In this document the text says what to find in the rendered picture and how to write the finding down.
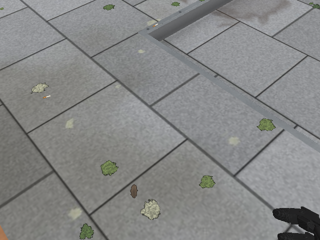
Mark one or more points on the robot right hand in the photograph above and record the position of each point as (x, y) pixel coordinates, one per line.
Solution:
(304, 218)

